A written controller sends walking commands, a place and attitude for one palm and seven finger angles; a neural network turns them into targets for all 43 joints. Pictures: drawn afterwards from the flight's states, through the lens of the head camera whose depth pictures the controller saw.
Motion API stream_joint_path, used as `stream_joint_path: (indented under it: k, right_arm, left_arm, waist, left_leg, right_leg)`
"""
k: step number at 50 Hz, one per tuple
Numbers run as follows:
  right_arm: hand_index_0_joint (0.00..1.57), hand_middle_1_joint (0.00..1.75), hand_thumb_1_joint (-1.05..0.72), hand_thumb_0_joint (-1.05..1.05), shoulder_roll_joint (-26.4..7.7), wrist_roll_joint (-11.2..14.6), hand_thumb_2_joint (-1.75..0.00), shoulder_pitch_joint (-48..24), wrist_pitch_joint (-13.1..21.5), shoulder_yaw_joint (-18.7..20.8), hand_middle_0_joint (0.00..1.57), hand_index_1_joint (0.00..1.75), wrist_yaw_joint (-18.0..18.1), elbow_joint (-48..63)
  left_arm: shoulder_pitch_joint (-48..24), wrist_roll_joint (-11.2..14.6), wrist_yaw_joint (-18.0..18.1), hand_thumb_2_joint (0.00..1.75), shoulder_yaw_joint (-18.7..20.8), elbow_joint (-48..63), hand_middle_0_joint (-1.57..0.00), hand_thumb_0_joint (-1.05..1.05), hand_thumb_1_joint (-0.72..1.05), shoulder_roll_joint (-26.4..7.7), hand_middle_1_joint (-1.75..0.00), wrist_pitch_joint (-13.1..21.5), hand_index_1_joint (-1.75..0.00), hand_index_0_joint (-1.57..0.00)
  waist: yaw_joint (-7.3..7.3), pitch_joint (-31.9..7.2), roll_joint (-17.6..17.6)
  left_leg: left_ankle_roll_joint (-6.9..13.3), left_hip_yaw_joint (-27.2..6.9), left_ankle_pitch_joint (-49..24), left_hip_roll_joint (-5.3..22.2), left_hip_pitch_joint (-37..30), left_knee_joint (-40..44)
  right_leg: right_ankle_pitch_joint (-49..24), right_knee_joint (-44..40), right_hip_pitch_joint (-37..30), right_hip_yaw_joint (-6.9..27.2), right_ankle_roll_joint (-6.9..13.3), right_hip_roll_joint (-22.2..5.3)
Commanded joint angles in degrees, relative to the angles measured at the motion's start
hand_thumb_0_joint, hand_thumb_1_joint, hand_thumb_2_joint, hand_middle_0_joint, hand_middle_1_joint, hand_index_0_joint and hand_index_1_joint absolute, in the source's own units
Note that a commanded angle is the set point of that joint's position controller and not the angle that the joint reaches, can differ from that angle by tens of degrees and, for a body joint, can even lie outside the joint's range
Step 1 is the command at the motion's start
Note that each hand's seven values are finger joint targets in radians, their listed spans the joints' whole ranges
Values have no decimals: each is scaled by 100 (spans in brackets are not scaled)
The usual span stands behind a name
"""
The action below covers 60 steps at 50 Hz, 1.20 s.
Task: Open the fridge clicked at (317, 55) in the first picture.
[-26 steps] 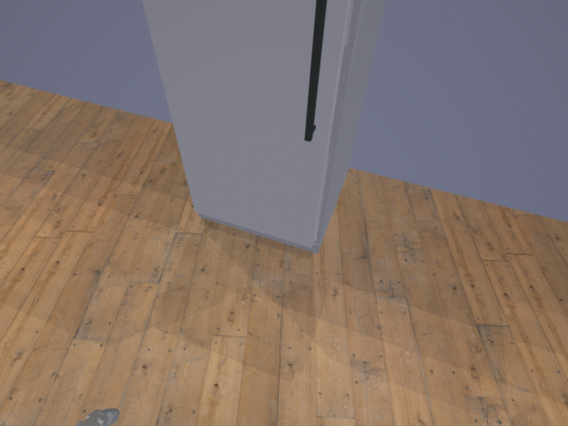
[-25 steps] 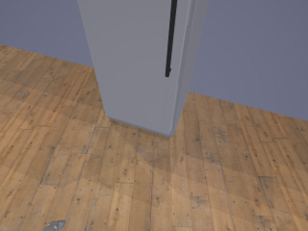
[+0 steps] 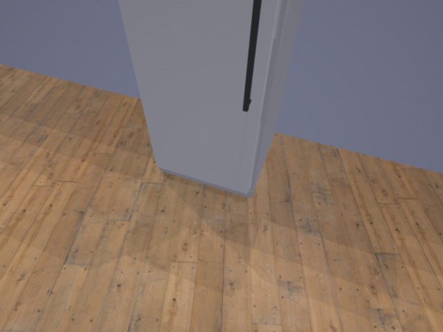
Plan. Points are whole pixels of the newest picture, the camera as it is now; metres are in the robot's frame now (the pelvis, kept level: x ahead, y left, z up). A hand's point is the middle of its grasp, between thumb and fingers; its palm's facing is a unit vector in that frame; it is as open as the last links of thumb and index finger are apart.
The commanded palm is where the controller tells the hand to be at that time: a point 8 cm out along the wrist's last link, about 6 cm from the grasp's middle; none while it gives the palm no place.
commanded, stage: stand and wait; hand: right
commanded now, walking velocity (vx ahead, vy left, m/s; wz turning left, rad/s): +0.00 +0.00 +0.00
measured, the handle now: (254, 42) +0.89 -0.05 +0.13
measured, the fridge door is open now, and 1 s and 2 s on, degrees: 0 0 0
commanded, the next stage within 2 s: look at it before walking up in 0.34 s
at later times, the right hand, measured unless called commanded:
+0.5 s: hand out of the picture +0.07 -0.24 -0.15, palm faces -0.02 +0.94 -0.34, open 7.4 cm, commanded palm none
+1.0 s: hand out of the picture +0.07 -0.25 -0.15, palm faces -0.02 +0.94 -0.34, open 7.4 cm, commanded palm none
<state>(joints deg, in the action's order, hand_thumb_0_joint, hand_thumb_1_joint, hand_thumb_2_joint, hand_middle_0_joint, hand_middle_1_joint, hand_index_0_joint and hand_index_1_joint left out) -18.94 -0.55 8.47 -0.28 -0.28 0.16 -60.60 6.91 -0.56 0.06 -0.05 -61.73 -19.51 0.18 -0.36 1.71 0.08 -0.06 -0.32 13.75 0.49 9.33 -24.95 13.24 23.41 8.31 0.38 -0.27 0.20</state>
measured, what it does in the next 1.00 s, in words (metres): stands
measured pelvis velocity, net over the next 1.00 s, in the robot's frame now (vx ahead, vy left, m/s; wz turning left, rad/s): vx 0.00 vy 0.00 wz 0.01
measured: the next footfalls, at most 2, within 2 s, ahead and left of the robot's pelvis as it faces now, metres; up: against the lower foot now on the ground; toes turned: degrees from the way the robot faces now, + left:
right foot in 1.86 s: +0.04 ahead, -0.13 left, +0.00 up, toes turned +26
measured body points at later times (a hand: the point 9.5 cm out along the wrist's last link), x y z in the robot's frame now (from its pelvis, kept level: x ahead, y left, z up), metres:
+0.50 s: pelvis -0.01 +0.00 +0.00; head -0.01 +0.01 +0.45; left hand +0.06 +0.30 -0.13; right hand +0.07 -0.29 -0.13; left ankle +0.00 +0.12 -0.74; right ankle -0.01 -0.12 -0.74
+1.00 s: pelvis +0.00 +0.00 +0.00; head +0.01 +0.00 +0.45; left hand +0.08 +0.30 -0.13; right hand +0.08 -0.29 -0.13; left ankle +0.00 +0.12 -0.74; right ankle -0.01 -0.12 -0.74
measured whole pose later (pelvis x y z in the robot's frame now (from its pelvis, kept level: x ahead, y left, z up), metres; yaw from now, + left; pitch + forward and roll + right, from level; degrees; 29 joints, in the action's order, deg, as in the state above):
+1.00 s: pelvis +0.00 +0.00 +0.00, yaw +0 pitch -2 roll +0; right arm -19.3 -0.6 7.8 0.2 -0.2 0.1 -62.2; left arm 6.2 -0.3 0.0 -0.4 -63.6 -19.4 0.6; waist -0.4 1.7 0.2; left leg 0.1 -0.6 12.1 0.1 8.4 -22.0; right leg 11.8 20.6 7.3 0.1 -0.5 -0.2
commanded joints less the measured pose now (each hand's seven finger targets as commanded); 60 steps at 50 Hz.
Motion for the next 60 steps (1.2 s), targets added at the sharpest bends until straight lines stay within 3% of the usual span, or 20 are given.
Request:
stream_joint_path:
  k: [1, 20, 36, 52, 53, 56, 60]
  right_arm:
    - [20, 30, -90, 0, -1215, 1, -90, -304, 188, 244, 20, 30, 55, 374]
    - [20, 30, -90, 0, -1232, -12, -90, -303, 190, 239, 20, 30, 48, 256]
    - [20, 30, -90, 0, -1217, -10, -90, -287, 203, 230, 20, 30, 49, 245]
    - [20, 30, -90, 0, -1243, -6, -90, -278, 199, 234, 20, 30, 48, 223]
    - [20, 30, -90, 0, -1208, -11, -90, -278, 166, 242, 20, 30, 44, 252]
    - [20, 30, -90, 0, -622, -13, -90, 79, -24, 187, 20, 30, 77, 301]
    - [20, 30, -90, 0, -636, -51, -90, 207, -158, 298, 20, 30, 38, 636]
  left_arm:
    - [-329, -5, 71, 90, 225, 338, -20, 0, 90, -1112, -30, 166, -30, -20]
    - [-216, -3, 54, 90, 205, 153, -20, 0, 90, -1107, -30, 155, -30, -20]
    - [-242, 6, 64, 90, 204, 157, -20, 0, 90, -1127, -30, 179, -30, -20]
    - [-340, 8, 86, 90, 205, 160, -20, 0, 90, -1177, -30, 181, -30, -20]
    - [-277, 1, 99, 90, 219, 175, -20, 0, 90, -1135, -30, 173, -30, -20]
    - [104, -5, 133, 90, 157, 219, -20, 0, 90, -476, -30, 44, -30, -20]
    - [183, -19, 175, 90, 304, 567, -20, 0, 90, -566, -30, -65, -30, -20]
  waist:
    - [31, -388, 71]
    - [32, -204, 73]
    - [38, -423, 4]
    - [29, -362, -8]
    - [44, -366, 0]
    - [70, -359, 38]
    - [80, -240, -35]
  left_leg:
    - [215, -599, -883, 648, -89, 504]
    - [210, -704, -340, 623, 74, 728]
    - [198, -639, -907, 625, -90, 625]
    - [196, -640, -1312, 616, -111, 634]
    - [200, -662, -1447, 597, -39, 554]
    - [143, -790, -1807, 564, 217, 191]
    - [169, -931, -1590, 384, 785, -294]
  right_leg:
    - [-786, -369, -23, 453, 203, -630]
    - [-462, -520, 61, 486, 171, -637]
    - [-835, -520, -112, 482, 174, -685]
    - [-1112, -531, -284, 425, 160, -722]
    - [-1168, -449, -336, 360, 152, -742]
    - [-1138, -75, -281, 31, 43, -776]
    - [-652, 200, -87, -38, 110, -923]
